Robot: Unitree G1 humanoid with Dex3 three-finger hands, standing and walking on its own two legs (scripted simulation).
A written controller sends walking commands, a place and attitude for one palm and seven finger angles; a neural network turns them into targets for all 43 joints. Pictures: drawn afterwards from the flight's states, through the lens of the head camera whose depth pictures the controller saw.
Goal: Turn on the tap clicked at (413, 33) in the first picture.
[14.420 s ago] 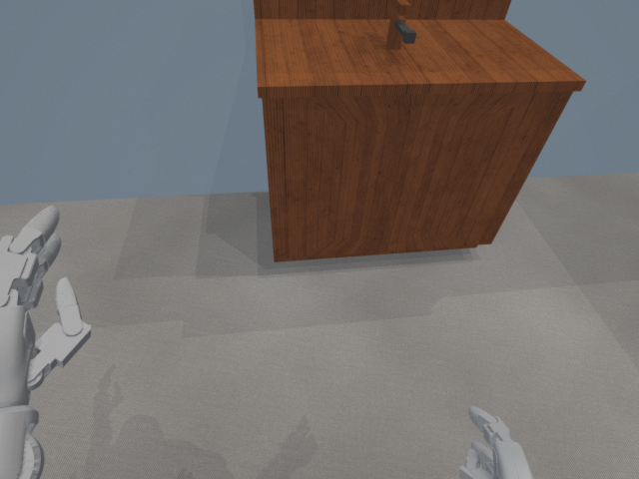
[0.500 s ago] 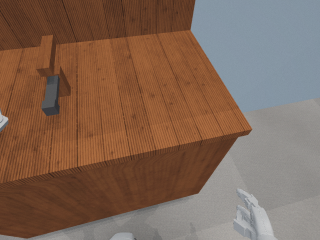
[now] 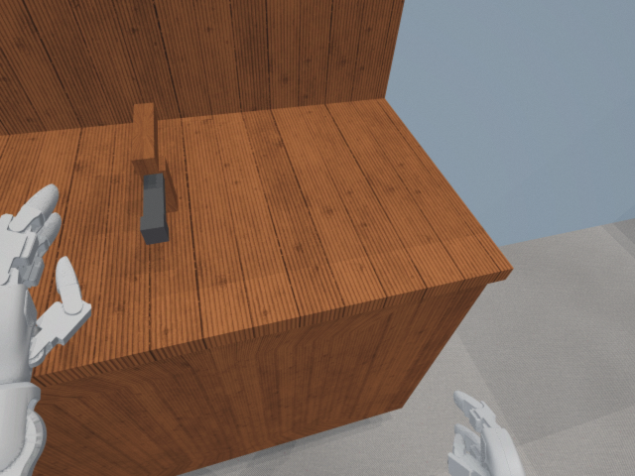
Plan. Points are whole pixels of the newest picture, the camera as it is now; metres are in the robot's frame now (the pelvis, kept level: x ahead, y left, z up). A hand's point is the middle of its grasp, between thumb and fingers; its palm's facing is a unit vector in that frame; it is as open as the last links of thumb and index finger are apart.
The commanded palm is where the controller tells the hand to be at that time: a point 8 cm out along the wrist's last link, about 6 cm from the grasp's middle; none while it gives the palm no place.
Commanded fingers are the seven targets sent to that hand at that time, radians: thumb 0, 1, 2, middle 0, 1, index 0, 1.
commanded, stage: come to a stop and stand still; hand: left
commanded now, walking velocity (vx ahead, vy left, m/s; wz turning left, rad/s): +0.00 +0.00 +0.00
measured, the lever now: (154, 229) +0.37 +0.25 +0.10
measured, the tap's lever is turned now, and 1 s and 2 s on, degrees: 0 0 0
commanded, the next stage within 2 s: look again from close up in 0.36 s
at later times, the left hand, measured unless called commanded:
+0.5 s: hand (91, 297) +0.23 +0.25 +0.15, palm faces +0.38 -0.85 -0.38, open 7.4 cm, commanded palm +0.17 +0.28 +0.18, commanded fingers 0.00 0.90 0.90 -0.20 -0.30 -0.20 -0.30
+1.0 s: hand (106, 300) +0.23 +0.23 +0.15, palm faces +0.38 -0.84 -0.38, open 7.4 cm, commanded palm +0.17 +0.26 +0.18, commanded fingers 0.00 0.90 0.90 -0.20 -0.30 -0.20 -0.30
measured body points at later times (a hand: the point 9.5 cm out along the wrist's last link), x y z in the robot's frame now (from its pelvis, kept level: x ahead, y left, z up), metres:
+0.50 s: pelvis +0.02 +0.00 +0.00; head +0.04 +0.02 +0.45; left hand +0.21 +0.29 +0.17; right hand +0.21 -0.22 -0.07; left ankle +0.04 +0.08 -0.74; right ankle +0.01 -0.14 -0.74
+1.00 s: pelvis +0.02 -0.02 +0.00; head +0.04 -0.01 +0.45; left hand +0.21 +0.28 +0.18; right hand +0.20 -0.24 -0.07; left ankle +0.04 +0.08 -0.74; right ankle +0.01 -0.14 -0.74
